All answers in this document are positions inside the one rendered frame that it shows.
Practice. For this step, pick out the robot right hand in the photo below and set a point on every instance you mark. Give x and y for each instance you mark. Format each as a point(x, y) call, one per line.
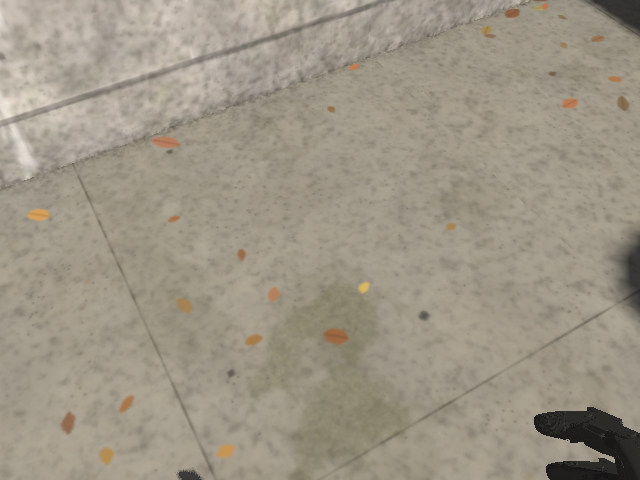
point(600, 431)

